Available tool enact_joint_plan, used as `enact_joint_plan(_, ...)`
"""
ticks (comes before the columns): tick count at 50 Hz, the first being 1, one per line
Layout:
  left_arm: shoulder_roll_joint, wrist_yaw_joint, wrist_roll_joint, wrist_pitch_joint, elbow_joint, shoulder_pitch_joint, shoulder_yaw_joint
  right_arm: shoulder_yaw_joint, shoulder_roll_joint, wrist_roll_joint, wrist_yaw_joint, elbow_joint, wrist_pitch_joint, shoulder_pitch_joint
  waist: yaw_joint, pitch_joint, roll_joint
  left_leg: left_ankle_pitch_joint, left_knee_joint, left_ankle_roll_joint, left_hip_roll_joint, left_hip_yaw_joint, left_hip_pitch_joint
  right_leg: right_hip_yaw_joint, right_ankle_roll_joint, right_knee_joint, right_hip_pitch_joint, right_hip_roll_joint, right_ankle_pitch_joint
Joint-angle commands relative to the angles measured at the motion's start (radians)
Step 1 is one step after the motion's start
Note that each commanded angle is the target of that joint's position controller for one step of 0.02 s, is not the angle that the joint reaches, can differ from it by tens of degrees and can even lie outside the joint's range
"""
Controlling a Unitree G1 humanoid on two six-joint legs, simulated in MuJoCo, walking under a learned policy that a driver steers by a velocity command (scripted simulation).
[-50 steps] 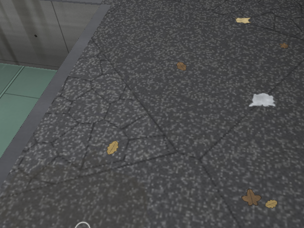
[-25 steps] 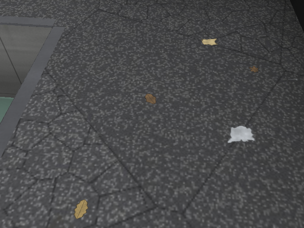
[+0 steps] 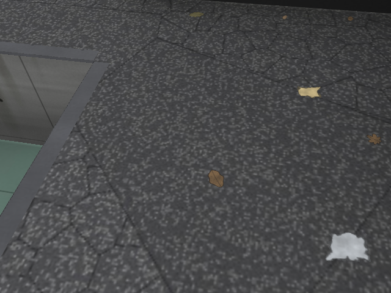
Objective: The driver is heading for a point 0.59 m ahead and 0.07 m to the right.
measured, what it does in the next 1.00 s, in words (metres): walks ahead: left foot, then right foot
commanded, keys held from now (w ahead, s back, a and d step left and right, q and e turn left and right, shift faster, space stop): w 0.32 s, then w+e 0.36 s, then no key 0.32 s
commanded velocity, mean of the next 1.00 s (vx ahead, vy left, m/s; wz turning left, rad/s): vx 0.43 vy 0.00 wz -0.19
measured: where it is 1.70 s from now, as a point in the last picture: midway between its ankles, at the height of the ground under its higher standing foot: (215, 261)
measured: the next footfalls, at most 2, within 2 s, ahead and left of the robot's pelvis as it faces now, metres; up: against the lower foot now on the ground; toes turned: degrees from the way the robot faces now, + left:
left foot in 0.26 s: +0.32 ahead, +0.15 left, +0.00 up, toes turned +2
right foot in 0.78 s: +0.60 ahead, -0.10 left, +0.00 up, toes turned -14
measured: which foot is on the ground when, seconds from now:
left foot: up 0.00-0.24, down 0.26-0.78, up 0.80-1.00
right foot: down 0.00-0.28, up 0.30-0.76, down 0.78-1.00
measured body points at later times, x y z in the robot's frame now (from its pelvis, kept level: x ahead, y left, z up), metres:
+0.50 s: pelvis +0.28 +0.07 +0.00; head +0.30 +0.08 +0.45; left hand +0.41 +0.34 -0.12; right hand +0.34 -0.21 -0.12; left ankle +0.28 +0.15 -0.75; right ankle +0.34 -0.11 -0.67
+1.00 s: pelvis +0.52 -0.01 -0.01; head +0.56 -0.03 +0.44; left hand +0.71 +0.21 -0.12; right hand +0.56 -0.31 -0.14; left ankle +0.55 +0.16 -0.68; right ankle +0.57 -0.09 -0.75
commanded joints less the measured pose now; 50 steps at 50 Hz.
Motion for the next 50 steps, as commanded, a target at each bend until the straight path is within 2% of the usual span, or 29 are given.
enact_joint_plan(1, 0.162, 0.014, -0.006, -0.013, -0.055, -0.042, 0.039, -0.003, -0.030, -0.001, 0.006, -0.063, -0.015, -0.050, -0.016, 0.019, -0.103, 0.172, -0.181, -0.009, -0.001, 0.007, 0.010, 0.132, -0.140, -0.146, -0.020, -0.239, 0.200)
enact_joint_plan(5, 0.185, 0.021, -0.017, 0.001, -0.007, 0.037, 0.045, 0.004, -0.026, 0.009, 0.025, -0.101, -0.028, -0.176, 0.031, 0.050, -0.097, 0.235, -0.335, 0.003, -0.034, 0.027, 0.030, 0.123, -0.134, -0.133, 0.052, -0.268, 0.165)
enact_joint_plan(8, 0.191, 0.027, -0.022, 0.018, 0.021, 0.058, 0.051, 0.000, -0.042, 0.012, 0.041, -0.127, -0.035, -0.220, 0.026, 0.059, -0.104, 0.157, -0.395, 0.036, -0.044, 0.016, 0.006, 0.138, -0.120, -0.080, 0.163, -0.316, 0.223)
enact_joint_plan(10, 0.201, 0.032, -0.023, 0.029, 0.029, 0.048, 0.056, -0.007, -0.062, 0.011, 0.047, -0.122, -0.038, -0.189, -0.003, 0.034, -0.118, 0.083, -0.417, 0.062, -0.063, 0.031, 0.066, 0.141, -0.102, -0.022, 0.210, -0.330, 0.335)
enact_joint_plan(11, 0.210, 0.035, -0.022, 0.034, 0.028, 0.031, 0.058, -0.017, -0.081, 0.009, 0.046, -0.108, -0.039, -0.131, -0.040, -0.005, -0.130, 0.055, -0.429, 0.080, -0.091, 0.057, 0.161, 0.128, -0.089, 0.049, 0.214, -0.318, 0.484)
enact_joint_plan(12, 0.200, 0.037, -0.020, 0.041, 0.026, 0.017, 0.053, -0.038, -0.115, 0.007, 0.039, -0.067, -0.039, -0.003, -0.108, -0.085, -0.118, 0.068, -0.453, 0.107, -0.122, 0.087, 0.344, 0.090, -0.065, 0.203, 0.183, -0.272, 0.607)
enact_joint_plan(13, 0.163, 0.040, -0.006, 0.042, 0.010, 0.023, 0.035, -0.060, -0.171, 0.001, 0.028, -0.024, -0.037, 0.168, -0.174, -0.221, -0.076, 0.092, -0.408, 0.155, -0.038, 0.002, 0.631, 0.054, -0.032, 0.442, 0.032, -0.223, 0.486)
enact_joint_plan(14, 0.055, 0.030, 0.001, 0.022, -0.019, 0.134, 0.001, -0.086, -0.277, -0.012, 0.021, -0.008, -0.029, 0.272, -0.142, -0.365, 0.154, -0.049, -0.439, 0.317, 0.218, -0.447, 1.027, 0.013, 0.047, 0.836, -0.388, -0.058, 0.036)
enact_joint_plan(15, 0.082, 0.026, -0.011, -0.001, -0.004, 0.110, 0.003, -0.065, -0.199, 0.005, 0.024, -0.001, -0.026, 0.285, -0.163, -0.408, 0.190, -0.180, -0.589, 0.354, 0.268, -0.693, 1.065, 0.152, 0.050, 0.987, -0.547, -0.009, -0.427)
enact_joint_plan(16, 0.165, 0.018, -0.040, -0.017, -0.028, 0.025, 0.026, -0.048, -0.152, 0.010, 0.023, -0.009, -0.027, 0.212, -0.158, -0.245, 0.122, -0.234, -0.614, 0.301, 0.236, -0.558, 0.944, 0.175, 0.035, 1.044, -0.640, -0.073, -0.381)
enact_joint_plan(17, 0.167, 0.018, -0.049, -0.022, -0.041, -0.034, 0.026, -0.040, -0.121, 0.005, 0.020, -0.023, -0.026, 0.140, -0.132, -0.150, 0.058, -0.188, -0.634, 0.265, 0.204, -0.417, 0.802, 0.148, 0.027, 1.009, -0.633, -0.127, -0.288)
enact_joint_plan(18, 0.157, 0.021, -0.037, -0.018, -0.043, -0.064, 0.029, -0.030, -0.087, -0.001, 0.022, -0.027, -0.029, 0.084, -0.105, -0.076, 0.017, -0.117, -0.672, 0.245, 0.166, -0.320, 0.671, 0.133, 0.033, 0.945, -0.602, -0.163, -0.215)
enact_joint_plan(19, 0.148, 0.024, -0.030, -0.005, -0.036, -0.051, 0.035, -0.022, -0.060, -0.010, 0.023, -0.029, -0.037, 0.049, -0.072, -0.048, 0.041, -0.055, -0.707, 0.225, 0.133, -0.243, 0.584, 0.143, 0.037, 0.898, -0.541, -0.193, -0.159)
enact_joint_plan(21, 0.104, 0.026, -0.030, 0.024, -0.016, -0.005, 0.029, -0.026, -0.060, -0.017, 0.024, -0.015, -0.052, 0.032, -0.043, -0.038, 0.056, 0.028, -0.761, 0.226, 0.113, -0.147, 0.493, 0.147, 0.054, 0.874, -0.467, -0.202, -0.105)
enact_joint_plan(23, 0.091, 0.031, -0.029, 0.038, -0.028, -0.028, 0.030, -0.033, -0.080, -0.021, 0.019, 0.006, -0.062, 0.039, -0.037, -0.008, 0.035, 0.104, -0.793, 0.231, 0.112, -0.068, 0.470, 0.163, 0.071, 0.829, -0.504, -0.201, -0.039)
enact_joint_plan(25, 0.087, 0.031, -0.024, 0.038, -0.046, -0.074, 0.031, -0.037, -0.091, -0.023, 0.009, 0.024, -0.063, 0.054, -0.048, 0.010, 0.016, 0.166, -0.802, 0.224, 0.106, -0.003, 0.496, 0.178, 0.082, 0.734, -0.556, -0.193, 0.065)
enact_joint_plan(29, 0.056, 0.009, -0.020, 0.026, -0.082, -0.188, 0.020, -0.037, -0.112, -0.016, -0.005, 0.040, -0.057, 0.065, -0.089, 0.034, 0.001, 0.198, -0.819, 0.185, 0.078, 0.123, 0.526, 0.102, 0.074, 0.487, -0.517, -0.172, 0.260)
enact_joint_plan(34, 0.046, -0.023, -0.020, 0.027, -0.163, -0.320, 0.012, -0.048, -0.140, 0.002, -0.013, 0.084, -0.019, 0.148, -0.135, 0.073, -0.020, 0.300, -0.752, 0.174, 0.149, 0.166, 0.734, 0.051, 0.036, 0.360, -0.602, -0.157, 0.191)
enact_joint_plan(36, 0.055, -0.035, -0.009, 0.025, -0.185, -0.313, 0.019, -0.050, -0.150, 0.008, -0.021, 0.088, 0.004, 0.136, -0.104, 0.063, -0.005, 0.603, -0.641, 0.155, 0.153, 0.184, 0.761, 0.008, 0.010, 0.326, -0.540, -0.111, 0.095)
enact_joint_plan(38, 0.108, -0.039, -0.002, 0.020, -0.158, -0.161, 0.047, -0.053, -0.168, 0.009, -0.033, 0.082, 0.022, 0.118, -0.016, -0.049, 0.031, 0.875, -0.419, 0.120, 0.127, 0.194, 0.762, -0.032, -0.026, 0.301, -0.328, -0.034, 0.064)
enact_joint_plan(39, 0.151, -0.028, -0.002, 0.017, -0.125, -0.033, 0.071, -0.049, -0.162, 0.011, -0.036, 0.076, 0.025, 0.105, 0.058, -0.121, 0.004, 0.812, -0.229, 0.081, 0.080, 0.220, 0.682, -0.019, -0.055, 0.210, -0.120, -0.014, 0.222)
enact_joint_plan(40, 0.237, -0.004, 0.010, 0.027, -0.107, 0.069, 0.090, -0.028, -0.111, -0.019, -0.033, 0.047, 0.011, 0.132, 0.075, -0.251, -0.141, 0.371, 0.075, 0.031, 0.010, 0.225, 0.435, 0.200, -0.119, 0.269, 0.203, -0.196, 0.626)
enact_joint_plan(41, 0.283, 0.003, 0.021, 0.028, -0.124, 0.017, 0.079, 0.014, 0.000, -0.031, -0.002, 0.053, -0.011, 0.299, -0.043, -0.436, -0.322, -0.583, 0.426, -0.025, -0.164, 0.108, 0.087, 0.643, -0.353, 0.284, 0.535, -0.493, 0.918)
enact_joint_plan(42, 0.192, 0.001, 0.015, 0.037, -0.132, 0.061, 0.064, -0.017, -0.122, 0.004, 0.010, 0.105, -0.022, 0.240, 0.056, -0.531, -0.123, -0.568, 0.472, -0.014, -0.126, -0.069, 0.105, 0.598, -0.337, 0.242, 0.493, -0.461, 0.865)
enact_joint_plan(43, 0.171, -0.001, 0.007, 0.037, -0.132, -0.018, 0.053, -0.022, -0.131, 0.038, 0.011, 0.056, -0.022, 0.121, 0.043, -0.355, -0.124, -0.506, 0.436, -0.004, -0.079, -0.041, 0.033, 0.439, -0.286, 0.212, 0.369, -0.412, 0.820)
enact_joint_plan(44, 0.139, 0.000, -0.005, 0.036, -0.128, -0.087, 0.045, -0.017, -0.105, 0.028, -0.001, 0.048, -0.019, 0.071, 0.012, -0.226, -0.056, -0.437, 0.351, -0.006, -0.043, -0.015, 0.019, 0.357, -0.236, 0.168, 0.210, -0.356, 0.731)
enact_joint_plan(45, 0.109, 0.003, -0.003, 0.036, -0.131, -0.141, 0.034, -0.022, -0.103, 0.014, -0.013, 0.057, -0.006, 0.062, -0.020, -0.156, -0.052, -0.384, 0.289, -0.015, -0.021, -0.010, 0.062, 0.302, -0.212, 0.122, 0.076, -0.325, 0.667)
enact_joint_plan(47, 0.105, 0.000, 0.019, 0.032, -0.129, -0.198, 0.033, -0.024, -0.079, 0.006, -0.027, 0.080, 0.031, 0.133, -0.083, -0.135, -0.099, -0.301, 0.222, -0.036, -0.018, -0.001, 0.232, 0.221, -0.204, 0.052, -0.120, -0.283, 0.639)
enact_joint_plan(50, 0.105, 0.006, 0.025, 0.024, -0.108, -0.239, 0.033, -0.019, -0.048, -0.005, -0.044, 0.090, 0.049, 0.153, -0.108, -0.144, -0.129, -0.223, 0.039, -0.060, -0.023, 0.006, 0.291, 0.145, -0.201, 0.033, -0.176, -0.256, 0.641)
